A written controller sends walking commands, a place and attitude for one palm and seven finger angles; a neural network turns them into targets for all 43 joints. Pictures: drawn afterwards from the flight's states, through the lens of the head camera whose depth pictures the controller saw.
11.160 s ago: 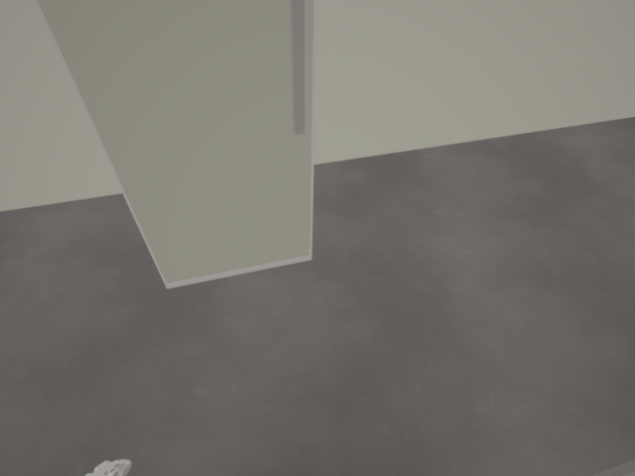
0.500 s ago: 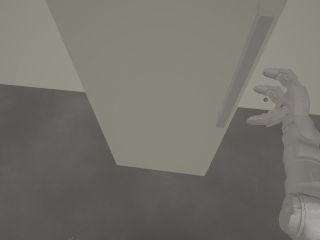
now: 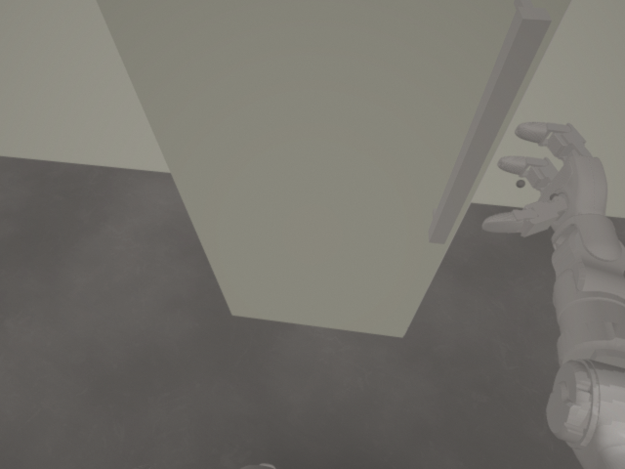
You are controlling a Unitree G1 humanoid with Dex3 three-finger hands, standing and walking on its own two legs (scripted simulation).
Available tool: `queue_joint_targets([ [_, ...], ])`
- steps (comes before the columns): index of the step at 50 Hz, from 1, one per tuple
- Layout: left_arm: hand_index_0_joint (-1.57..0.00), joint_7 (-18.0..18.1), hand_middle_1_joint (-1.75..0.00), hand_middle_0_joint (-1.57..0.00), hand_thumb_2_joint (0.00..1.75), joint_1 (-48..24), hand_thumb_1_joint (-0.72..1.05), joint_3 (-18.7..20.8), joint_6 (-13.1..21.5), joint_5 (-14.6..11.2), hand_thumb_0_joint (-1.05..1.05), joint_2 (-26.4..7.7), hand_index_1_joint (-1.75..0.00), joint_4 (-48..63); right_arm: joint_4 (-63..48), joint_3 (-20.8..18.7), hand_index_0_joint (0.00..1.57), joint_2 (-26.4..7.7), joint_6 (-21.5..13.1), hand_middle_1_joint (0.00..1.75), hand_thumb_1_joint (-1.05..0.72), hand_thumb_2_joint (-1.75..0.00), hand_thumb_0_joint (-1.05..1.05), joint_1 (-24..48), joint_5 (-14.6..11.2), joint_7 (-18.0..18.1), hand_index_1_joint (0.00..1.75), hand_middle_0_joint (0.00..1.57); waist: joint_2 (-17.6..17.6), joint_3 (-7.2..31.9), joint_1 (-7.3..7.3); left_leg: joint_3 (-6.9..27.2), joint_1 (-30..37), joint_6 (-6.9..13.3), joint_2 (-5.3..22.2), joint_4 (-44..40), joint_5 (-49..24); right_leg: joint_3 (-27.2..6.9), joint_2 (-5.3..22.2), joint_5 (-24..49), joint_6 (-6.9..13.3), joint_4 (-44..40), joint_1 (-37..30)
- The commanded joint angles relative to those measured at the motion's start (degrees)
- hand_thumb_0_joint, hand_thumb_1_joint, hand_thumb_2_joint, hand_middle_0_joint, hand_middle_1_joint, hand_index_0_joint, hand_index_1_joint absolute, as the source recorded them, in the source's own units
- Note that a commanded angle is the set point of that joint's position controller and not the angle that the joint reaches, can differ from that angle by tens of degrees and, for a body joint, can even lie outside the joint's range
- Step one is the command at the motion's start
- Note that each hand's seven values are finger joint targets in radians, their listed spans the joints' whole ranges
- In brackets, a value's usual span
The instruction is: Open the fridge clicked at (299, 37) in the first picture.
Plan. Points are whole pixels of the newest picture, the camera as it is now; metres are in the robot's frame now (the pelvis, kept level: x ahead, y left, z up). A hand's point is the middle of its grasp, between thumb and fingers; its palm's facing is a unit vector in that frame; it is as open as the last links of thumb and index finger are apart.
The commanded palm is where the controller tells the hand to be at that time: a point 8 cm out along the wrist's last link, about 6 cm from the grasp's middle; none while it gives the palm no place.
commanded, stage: feel for the door with the fingertips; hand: right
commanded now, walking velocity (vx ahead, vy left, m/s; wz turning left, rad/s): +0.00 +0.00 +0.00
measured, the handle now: (469, 146) +0.53 -0.13 +0.12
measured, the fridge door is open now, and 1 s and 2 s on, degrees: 0 0 0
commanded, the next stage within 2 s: slide the fingers in behind the handle in 0.94 s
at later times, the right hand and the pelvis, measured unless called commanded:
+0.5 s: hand (488, 178) +0.47 -0.15 +0.13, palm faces +0.00 +1.00 +0.01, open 14.0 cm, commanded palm +0.44 -0.21 +0.13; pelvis +0.00 +0.00 +0.00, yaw +0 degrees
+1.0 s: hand (495, 167) +0.49 -0.16 +0.13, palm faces +0.00 +1.00 +0.02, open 13.8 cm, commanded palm +0.47 -0.21 +0.13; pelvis +0.00 +0.00 +0.00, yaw +0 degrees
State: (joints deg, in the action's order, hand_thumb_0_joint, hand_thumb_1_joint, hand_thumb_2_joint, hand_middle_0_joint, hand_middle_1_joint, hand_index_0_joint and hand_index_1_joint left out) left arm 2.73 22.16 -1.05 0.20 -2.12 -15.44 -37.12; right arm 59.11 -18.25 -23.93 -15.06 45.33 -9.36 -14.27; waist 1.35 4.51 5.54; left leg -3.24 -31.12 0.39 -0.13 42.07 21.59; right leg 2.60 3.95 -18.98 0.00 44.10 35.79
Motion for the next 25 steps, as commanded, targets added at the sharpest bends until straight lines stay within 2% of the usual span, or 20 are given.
queue_joint_targets([
  [1,-0.20,0.58,-0.30,-0.20,0.90,3.20,0.90,3.22,1.65,-0.06,0.00,-9.02,-0.30,4.95,-13.26,-2.62,0.30,-14.15,-3.41,1.20,0.50,-0.30,0.00,27.13,-0.83,-0.32,1.20,0.30,1.95,20.25,0.36,1.92,4.21,0.16,-2.08,-5.70,-18.44,-2.46,-2.95,12.44,2.13,-4.41,-15.77],
  [3,-0.20,0.36,-0.30,-0.20,0.90,3.33,0.90,3.42,1.77,0.00,0.00,-8.69,-0.30,5.22,-15.28,-2.12,0.30,-12.85,-3.69,1.20,0.50,-0.30,0.00,25.96,-0.87,-0.16,1.20,0.30,2.46,22.66,-0.09,1.76,5.35,0.31,-2.18,-5.24,-20.67,-2.49,-2.98,14.98,2.10,-4.14,-17.37],
  [4,-0.20,0.27,-0.30,-0.20,0.90,3.29,0.90,3.47,1.66,-0.05,0.00,-8.62,-0.30,5.17,-14.83,-1.56,0.30,-12.00,-3.44,1.20,0.50,-0.30,0.00,24.16,-0.79,-0.08,1.20,0.30,2.99,22.20,-0.39,1.56,4.87,0.41,-2.24,-5.13,-20.66,-2.46,-2.89,15.42,1.91,-4.15,-17.54],
  [5,-0.20,0.13,-0.30,-0.20,0.90,3.09,0.90,3.44,1.73,-0.07,0.00,-8.43,-0.30,5.15,-15.26,0.04,0.30,-9.88,-3.27,1.20,0.50,-0.30,0.00,25.27,-1.07,0.02,1.20,0.30,2.14,20.46,0.52,1.36,3.89,0.23,-2.32,-5.56,-20.06,-2.44,-2.84,14.70,2.01,-4.32,-17.51],
  [6,-0.20,0.07,-0.30,-0.20,0.90,3.04,0.90,3.50,1.81,-0.09,0.00,-8.48,-0.30,5.09,-14.88,0.49,0.30,-9.12,-2.95,1.20,0.50,-0.30,0.00,24.90,-1.16,0.07,1.20,0.30,2.43,19.69,0.39,1.38,3.44,0.28,-2.34,-5.72,-19.25,-2.36,-2.85,13.88,1.94,-4.37,-17.20],
  [7,-0.20,0.12,-0.30,-0.20,0.90,3.46,0.90,3.47,1.72,-0.01,0.00,-8.57,-0.30,4.95,-13.87,-0.22,0.30,-9.70,-2.74,1.20,0.50,-0.30,0.00,24.44,-1.34,0.46,1.20,0.30,0.00,18.48,0.51,1.34,4.24,0.32,-2.33,-5.90,-19.18,-2.32,-2.90,13.53,2.20,-4.29,-15.76],
  [8,-0.20,0.06,-0.30,-0.20,0.90,3.30,0.90,3.57,1.74,-0.09,0.00,-8.69,-0.30,4.94,-14.49,-0.68,0.30,-10.36,-2.77,1.20,0.50,-0.30,0.00,25.18,-1.14,0.80,1.20,0.30,0.10,19.22,0.30,1.44,4.44,0.21,-2.26,-5.75,-19.31,-2.40,-2.89,13.27,2.07,-4.64,-15.79],
  [10,-0.20,-0.09,-0.30,-0.20,0.90,2.97,0.90,3.59,1.80,0.00,0.00,-8.43,-0.30,5.24,-15.67,0.05,0.30,-9.14,-2.53,1.20,0.50,-0.30,0.00,25.19,-0.79,1.51,1.20,0.30,2.22,19.88,0.08,1.38,4.05,0.28,-2.12,-5.64,-19.16,-2.23,-2.99,13.45,1.93,-4.64,-16.58],
  [12,-0.20,-0.22,-0.30,-0.20,0.90,3.37,0.90,3.54,1.81,0.23,0.00,-8.34,-0.30,4.93,-15.38,0.29,0.30,-8.79,-2.83,1.20,0.50,-0.30,0.00,25.81,-0.29,2.76,1.20,0.30,1.02,18.79,0.31,1.26,3.68,0.39,-2.22,-5.67,-18.55,-2.49,-3.00,13.45,2.03,-4.43,-16.52],
  [15,-0.20,-0.46,-0.30,-0.20,0.90,2.94,0.90,3.58,2.02,0.20,0.00,-8.18,-0.30,4.79,-15.63,0.51,0.30,-8.27,-3.20,1.20,0.50,-0.30,0.00,26.97,0.22,4.11,1.20,0.30,1.62,19.55,0.44,1.42,3.04,0.25,-2.22,-5.53,-18.10,-2.55,-2.92,12.84,1.80,-4.51,-17.01],
  [16,-0.20,-0.53,-0.30,-0.20,0.90,2.95,0.90,3.56,2.09,0.35,0.00,-8.11,-0.30,4.72,-15.70,0.43,0.30,-8.09,-3.49,1.20,0.50,-0.30,0.00,27.52,0.27,4.48,1.20,0.30,0.52,19.88,0.42,1.29,3.58,0.22,-2.24,-5.40,-18.09,-2.61,-2.96,12.70,1.81,-4.58,-16.86],
  [17,-0.20,-0.58,-0.30,-0.20,0.90,3.06,0.90,3.70,2.12,0.46,0.00,-8.17,-0.30,4.81,-16.89,-0.29,0.30,-9.03,-4.15,1.20,0.50,-0.30,0.00,27.00,0.55,4.95,1.20,0.30,0.73,20.92,-0.07,1.45,4.57,0.42,-2.26,-5.13,-19.09,-2.61,-2.96,13.92,1.86,-4.23,-17.24],
  [18,-0.20,-0.79,-0.30,-0.20,0.90,2.75,0.90,3.67,2.24,0.45,0.00,-7.96,-0.30,5.21,-17.86,0.03,0.30,-8.00,-4.34,1.20,0.50,-0.30,0.00,25.85,0.60,5.24,1.20,0.30,2.13,23.30,-0.53,1.52,5.05,0.43,-2.23,-4.61,-20.90,-2.52,-3.03,15.78,1.74,-4.20,-18.65],
  [21,-0.20,-0.82,-0.30,-0.20,0.90,2.42,0.90,3.56,2.04,0.34,0.00,-7.91,-0.30,4.80,-16.11,0.13,0.30,-8.31,-3.89,1.20,0.50,-0.30,0.00,26.45,1.03,5.61,1.20,0.30,1.33,20.30,0.10,1.71,4.58,0.14,-2.21,-5.10,-20.95,-1.97,-3.07,14.55,1.79,-4.10,-17.01],
  [22,-0.20,-0.71,-0.30,-0.20,0.90,3.00,0.90,3.52,1.81,0.49,0.00,-8.10,-0.30,4.61,-15.17,-0.77,0.30,-9.49,-3.89,1.20,0.50,-0.30,0.00,25.98,1.15,5.70,1.20,0.30,-1.14,19.68,-0.03,1.54,5.79,0.27,-2.20,-5.10,-21.13,-2.20,-3.09,14.50,1.92,-4.17,-15.79],
  [25,-0.20,-0.41,-0.30,-0.20,0.90,2.46,0.90,3.28,1.62,0.36,0.00,-8.02,-0.30,5.05,-14.41,-0.89,0.30,-10.11,-3.42,1.20,0.50,-0.30,0.00,27.33,1.30,5.26,1.20,0.30,0.16,19.62,0.07,2.07,5.96,0.06,-1.97,-5.25,-21.66,-1.75,-3.27,13.71,1.98,-4.45,-15.14],
])
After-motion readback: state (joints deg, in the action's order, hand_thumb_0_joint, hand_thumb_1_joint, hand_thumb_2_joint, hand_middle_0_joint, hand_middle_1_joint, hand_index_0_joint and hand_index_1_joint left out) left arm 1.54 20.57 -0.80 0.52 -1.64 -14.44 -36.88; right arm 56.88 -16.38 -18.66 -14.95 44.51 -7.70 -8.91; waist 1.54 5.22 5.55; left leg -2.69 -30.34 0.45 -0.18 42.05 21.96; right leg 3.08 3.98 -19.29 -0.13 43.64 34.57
